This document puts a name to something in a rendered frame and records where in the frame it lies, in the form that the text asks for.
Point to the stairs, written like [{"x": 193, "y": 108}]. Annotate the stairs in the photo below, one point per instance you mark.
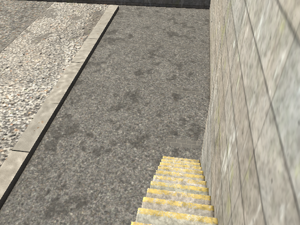
[{"x": 177, "y": 195}]

